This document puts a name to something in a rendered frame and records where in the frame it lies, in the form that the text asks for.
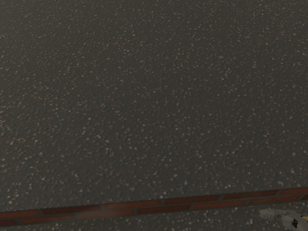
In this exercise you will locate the robot right hand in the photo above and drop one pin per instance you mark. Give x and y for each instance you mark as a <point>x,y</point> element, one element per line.
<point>288,218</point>

